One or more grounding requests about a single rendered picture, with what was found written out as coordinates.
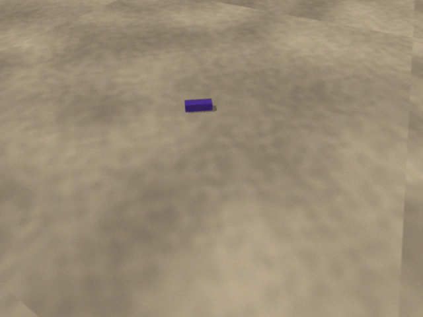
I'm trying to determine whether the carton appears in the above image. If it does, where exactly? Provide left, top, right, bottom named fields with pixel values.
left=184, top=98, right=212, bottom=112

